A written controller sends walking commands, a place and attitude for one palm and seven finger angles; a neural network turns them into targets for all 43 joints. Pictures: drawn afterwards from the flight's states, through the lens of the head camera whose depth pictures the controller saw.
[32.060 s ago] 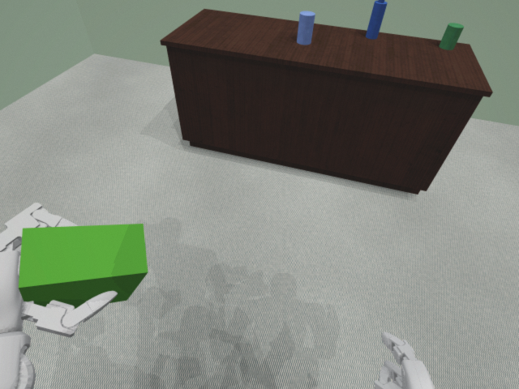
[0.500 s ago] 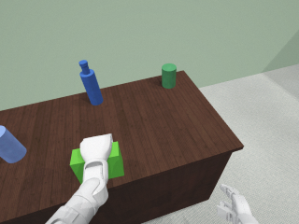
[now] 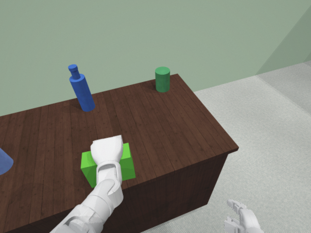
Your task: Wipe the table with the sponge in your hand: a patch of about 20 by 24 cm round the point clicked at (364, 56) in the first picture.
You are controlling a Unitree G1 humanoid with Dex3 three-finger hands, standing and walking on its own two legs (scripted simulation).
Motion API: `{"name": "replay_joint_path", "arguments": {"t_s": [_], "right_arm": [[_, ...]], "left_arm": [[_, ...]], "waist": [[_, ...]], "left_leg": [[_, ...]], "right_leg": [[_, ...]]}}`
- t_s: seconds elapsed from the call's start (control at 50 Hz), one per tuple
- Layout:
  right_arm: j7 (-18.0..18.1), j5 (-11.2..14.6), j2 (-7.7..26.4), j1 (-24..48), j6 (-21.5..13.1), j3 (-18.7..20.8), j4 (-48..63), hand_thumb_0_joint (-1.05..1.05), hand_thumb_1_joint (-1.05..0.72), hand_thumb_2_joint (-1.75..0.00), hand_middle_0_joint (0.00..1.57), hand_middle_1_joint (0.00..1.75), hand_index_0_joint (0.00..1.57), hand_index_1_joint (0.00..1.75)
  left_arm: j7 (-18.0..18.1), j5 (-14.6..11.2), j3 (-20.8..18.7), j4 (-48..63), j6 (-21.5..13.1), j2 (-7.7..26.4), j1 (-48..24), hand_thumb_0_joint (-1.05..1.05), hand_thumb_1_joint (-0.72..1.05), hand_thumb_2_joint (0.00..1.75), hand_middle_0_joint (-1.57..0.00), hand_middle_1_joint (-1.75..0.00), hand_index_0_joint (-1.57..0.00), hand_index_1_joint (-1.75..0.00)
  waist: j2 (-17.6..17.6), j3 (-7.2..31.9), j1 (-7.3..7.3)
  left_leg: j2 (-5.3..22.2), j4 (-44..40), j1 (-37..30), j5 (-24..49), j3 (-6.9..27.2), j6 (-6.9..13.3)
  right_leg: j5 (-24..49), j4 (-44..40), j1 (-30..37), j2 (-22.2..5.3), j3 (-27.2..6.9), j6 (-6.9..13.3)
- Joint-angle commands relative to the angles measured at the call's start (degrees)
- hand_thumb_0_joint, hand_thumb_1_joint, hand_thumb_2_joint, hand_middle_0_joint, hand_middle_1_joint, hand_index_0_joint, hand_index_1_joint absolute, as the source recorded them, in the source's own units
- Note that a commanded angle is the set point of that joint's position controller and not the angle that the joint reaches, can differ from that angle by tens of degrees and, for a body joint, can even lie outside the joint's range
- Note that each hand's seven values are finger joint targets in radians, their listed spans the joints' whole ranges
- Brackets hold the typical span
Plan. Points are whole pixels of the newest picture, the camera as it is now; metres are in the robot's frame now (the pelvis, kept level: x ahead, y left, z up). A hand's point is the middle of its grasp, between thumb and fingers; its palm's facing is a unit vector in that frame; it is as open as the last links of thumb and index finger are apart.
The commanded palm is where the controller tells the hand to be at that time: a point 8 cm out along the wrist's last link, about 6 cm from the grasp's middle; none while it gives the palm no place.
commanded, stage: wipe forward along the third lane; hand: left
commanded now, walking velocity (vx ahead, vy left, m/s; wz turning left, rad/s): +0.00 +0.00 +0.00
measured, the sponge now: (111, 168) +0.31 +0.19 -0.05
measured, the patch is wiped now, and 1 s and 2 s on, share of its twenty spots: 0.70 0.80 1.00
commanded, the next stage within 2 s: wipe back along the third lane in 1.66 s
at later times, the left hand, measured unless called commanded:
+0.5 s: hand (112, 155) +0.34 +0.18 -0.02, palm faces -0.11 -0.02 -0.99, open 9.8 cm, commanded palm +0.33 +0.18 +0.02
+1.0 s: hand (110, 141) +0.39 +0.20 -0.01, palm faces -0.11 +0.01 -0.99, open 9.8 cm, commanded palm +0.38 +0.21 +0.02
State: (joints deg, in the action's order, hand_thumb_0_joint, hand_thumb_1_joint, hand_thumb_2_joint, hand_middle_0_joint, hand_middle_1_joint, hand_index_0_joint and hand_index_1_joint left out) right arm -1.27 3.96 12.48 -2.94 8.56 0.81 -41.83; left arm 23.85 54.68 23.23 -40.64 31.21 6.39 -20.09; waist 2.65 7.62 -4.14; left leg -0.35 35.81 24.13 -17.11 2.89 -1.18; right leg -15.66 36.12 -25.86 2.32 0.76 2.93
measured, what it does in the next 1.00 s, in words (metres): stands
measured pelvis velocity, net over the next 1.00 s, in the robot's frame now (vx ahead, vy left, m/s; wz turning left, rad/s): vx -0.04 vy -0.01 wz -0.04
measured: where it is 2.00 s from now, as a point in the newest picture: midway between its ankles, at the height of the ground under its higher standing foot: outside the picture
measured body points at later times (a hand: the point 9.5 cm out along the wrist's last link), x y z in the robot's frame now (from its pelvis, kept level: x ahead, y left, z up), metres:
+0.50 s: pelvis -0.01 -0.01 +0.00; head +0.00 -0.03 +0.44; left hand +0.34 +0.18 +0.04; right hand +0.18 -0.23 -0.12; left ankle +0.01 +0.14 -0.72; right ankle +0.03 -0.09 -0.72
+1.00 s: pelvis -0.04 -0.01 -0.02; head +0.01 -0.02 +0.43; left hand +0.39 +0.20 +0.04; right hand +0.04 -0.28 -0.15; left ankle +0.01 +0.13 -0.72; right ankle +0.03 -0.09 -0.72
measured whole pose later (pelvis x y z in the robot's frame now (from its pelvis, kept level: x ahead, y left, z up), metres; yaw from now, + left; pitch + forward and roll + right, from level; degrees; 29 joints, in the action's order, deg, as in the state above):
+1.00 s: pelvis -0.04 -0.01 -0.02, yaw -2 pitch +14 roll +1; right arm 3.5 3.3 14.4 -11.1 2.4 0.2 -44.7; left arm 24.8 54.6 7.0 -68.9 24.9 15.7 -45.3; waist 1.9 9.0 4.1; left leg 0.4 44.1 41.7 -17.9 2.9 -0.4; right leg -13.0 42.2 -43.4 4.3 -0.2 3.3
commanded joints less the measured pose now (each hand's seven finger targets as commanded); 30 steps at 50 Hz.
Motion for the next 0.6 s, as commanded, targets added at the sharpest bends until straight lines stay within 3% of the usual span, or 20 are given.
{"name": "replay_joint_path", "arguments": {"t_s": [0.0, 0.02, 0.1, 0.12, 0.16, 0.18, 0.2, 0.22, 0.28, 0.32, 0.34, 0.38, 0.48, 0.54, 0.56, 0.58], "right_arm": [[0.8, 0.5, 5.8, 11.7, -2.9, 1.6, 9.8, 0.0, -0.9, -0.9, 0.2, 0.3, 0.2, 0.3], [1.0, 0.6, 6.1, 11.8, -3.0, 1.7, 9.6, 0.0, -0.9, -0.9, 0.2, 0.3, 0.2, 0.3], [2.0, 0.4, 6.2, 10.7, -3.2, 1.3, 8.7, 0.0, -0.9, -0.9, 0.2, 0.3, 0.2, 0.3], [2.2, 0.3, 6.5, 10.5, -3.3, 1.5, 8.5, 0.0, -0.9, -0.9, 0.2, 0.3, 0.2, 0.3], [2.5, 0.1, 6.4, 10.0, -3.2, 1.4, 8.5, 0.0, -0.9, -0.9, 0.2, 0.3, 0.2, 0.3], [2.6, 0.0, 6.2, 9.8, -3.4, 1.4, 8.7, 0.0, -0.9, -0.9, 0.2, 0.3, 0.2, 0.3], [2.8, -0.1, 6.4, 9.2, -3.4, 1.5, 8.3, 0.0, -0.9, -0.9, 0.2, 0.3, 0.2, 0.3], [3.0, -0.1, 6.7, 9.3, -3.4, 1.3, 8.1, 0.0, -0.9, -0.9, 0.2, 0.3, 0.2, 0.3], [3.6, -0.3, 6.5, 8.1, -3.7, 1.2, 7.5, 0.0, -0.9, -0.9, 0.2, 0.3, 0.2, 0.3], [3.9, -0.5, 6.6, 7.4, -4.0, 1.4, 7.4, 0.0, -0.9, -0.9, 0.2, 0.3, 0.2, 0.3], [4.0, -0.7, 6.4, 6.8, -4.1, 1.5, 7.3, 0.0, -0.9, -0.9, 0.2, 0.3, 0.2, 0.3], [4.0, -0.8, 6.3, 6.0, -4.4, 1.6, 7.2, 0.0, -0.9, -0.9, 0.2, 0.3, 0.2, 0.3], [4.4, -0.9, 6.3, 4.8, -4.9, 1.4, 6.3, 0.0, -0.9, -0.9, 0.2, 0.3, 0.2, 0.3], [4.8, -1.0, 6.7, 3.4, -5.2, 1.5, 5.6, 0.0, -0.9, -0.9, 0.2, 0.3, 0.2, 0.3], [4.9, -1.0, 6.5, 3.2, -5.4, 1.4, 5.6, 0.0, -0.9, -0.9, 0.2, 0.3, 0.2, 0.3], [4.9, -1.1, 6.7, 2.8, -5.6, 1.4, 5.3, 0.0, -0.9, -0.9, 0.2, 0.3, 0.2, 0.3]], "left_arm": [[-0.5, -1.5, -1.1, 7.0, -1.0, -1.4, -13.3, 0.0, 0.1, 1.3, -1.2, -1.6, -1.2, -1.6], [-0.4, -1.7, -3.4, 7.0, -1.0, 0.7, -13.6, 0.0, 0.1, 1.3, -1.2, -1.6, -1.2, -1.6], [-0.5, -1.0, -3.7, 4.3, -1.0, 1.5, -16.3, 0.0, 0.1, 1.3, -1.2, -1.6, -1.2, -1.6], [-0.3, -0.8, -7.0, 4.0, -1.2, 4.5, -15.8, 0.0, 0.1, 1.3, -1.2, -1.6, -1.2, -1.6], [-0.3, 0.1, -6.8, 3.6, -1.5, 4.6, -15.4, 0.0, 0.1, 1.3, -1.2, -1.6, -1.2, -1.6], [-0.4, 0.3, -5.2, 3.5, -1.8, 3.0, -16.2, 0.0, 0.1, 1.3, -1.2, -1.6, -1.2, -1.6], [-0.4, 0.9, -6.6, 1.8, -1.8, 4.4, -15.5, 0.0, 0.1, 1.3, -1.2, -1.6, -1.2, -1.6], [-0.5, 1.3, -7.9, 1.5, -1.9, 5.8, -17.0, 0.0, 0.1, 1.3, -1.2, -1.6, -1.2, -1.6], [-0.2, 2.5, -7.8, -0.8, -2.6, 6.2, -21.1, 0.0, 0.1, 1.3, -1.2, -1.6, -1.2, -1.6], [0.2, 3.0, -10.4, -1.3, -3.3, 8.6, -22.5, 0.0, 0.1, 1.3, -1.2, -1.6, -1.2, -1.6], [0.4, 3.6, -9.6, -1.9, -3.6, 7.7, -22.4, 0.0, 0.1, 1.3, -1.2, -1.6, -1.2, -1.6], [0.9, 3.7, -9.4, -3.2, -4.3, 7.0, -22.9, 0.0, 0.1, 1.3, -1.2, -1.6, -1.2, -1.6], [2.1, 3.4, -10.2, -9.0, -4.8, 7.4, -27.0, 0.0, 0.1, 1.3, -1.2, -1.6, -1.2, -1.6], [3.1, 3.4, -13.6, -11.7, -5.3, 11.8, -30.2, 0.0, 0.1, 1.3, -1.2, -1.6, -1.2, -1.6], [3.2, 3.1, -12.4, -12.5, -5.3, 10.1, -30.5, 0.0, 0.1, 1.3, -1.2, -1.6, -1.2, -1.6], [3.5, 2.9, -13.2, -13.6, -5.4, 11.1, -30.9, 0.0, 0.1, 1.3, -1.2, -1.6, -1.2, -1.6]], "waist": [[-8.2, 8.9, 1.4], [-8.2, 9.2, 1.13], [-9.2, 8.1, 2.46], [-9.4, 8.8, 1.8], [-9.2, 9.8, 1.89], [-9.3, 10.1, 2.48], [-10.4, 9.3, 2.46], [-9.1, 9.2, 2.56], [-9.7, 7.9, 3.99], [-8.9, 9.9, 3.63], [-7.8, 10.8, 3.62], [-9.1, 11.6, 4.07], [-10.6, 8.9, 5.34], [-10.5, 10.5, 5.29], [-9.9, 10.1, 5.72], [-10.7, 10.2, 5.86]], "left_leg": [[-1.8, -4.8, -2.0, 2.9, -2.3, 2.6], [-1.9, -4.9, -2.1, 2.8, -2.2, 2.6], [-2.0, -4.9, -0.9, 1.8, -2.7, 2.6], [-2.0, -5.0, -0.8, 2.4, -2.4, 2.5], [-2.2, -4.5, -0.3, 3.2, -2.7, 2.4], [-2.1, -4.3, -0.2, 3.3, -2.8, 2.5], [-2.1, -4.2, 0.3, 3.2, -2.8, 2.5], [-2.1, -4.4, 0.9, 2.6, -2.5, 2.4], [-2.0, -3.6, 2.4, 0.7, -2.9, 2.4], [-2.0, -3.3, 2.7, 0.9, -2.7, 2.4], [-2.0, -2.9, 2.6, 1.2, -2.9, 2.3], [-1.8, -2.2, 3.3, 1.4, -3.0, 2.4], [-1.6, -1.4, 6.8, -2.8, -3.2, 2.3], [-1.5, -0.9, 8.6, -4.1, -3.1, 2.4], [-1.5, -0.5, 9.0, -4.4, -3.4, 2.4], [-1.4, -0.3, 9.7, -4.8, -3.5, 2.5]], "right_leg": [[5.3, -8.4, 7.4, -0.9, -2.2, 0.4], [5.3, -8.8, 7.7, -0.7, -2.6, 0.5], [5.6, -9.3, 7.1, -1.1, -3.5, 0.0], [6.6, -9.1, 7.8, -1.0, -3.9, 0.2], [8.8, -8.3, 8.3, -1.2, -3.9, 0.1], [9.3, -8.3, 8.2, -1.4, -4.0, -0.1], [9.5, -8.4, 7.8, -1.3, -4.3, -0.1], [8.7, -8.4, 7.1, -1.2, -4.6, 0.1], [6.0, -8.2, 4.9, -1.6, -4.6, -0.4], [6.2, -7.6, 4.9, -1.4, -4.8, -0.2], [6.4, -6.8, 4.6, -1.4, -4.1, -0.2], [7.3, -6.4, 4.2, -1.5, -4.1, -0.4], [0.8, -7.0, 0.2, -1.5, -4.1, -1.0], [-2.7, -6.3, -0.3, -1.6, -4.2, -1.2], [-2.9, -6.5, -1.0, -1.7, -4.2, -1.4], [-3.7, -6.7, -1.1, -1.8, -4.5, -1.5]]}}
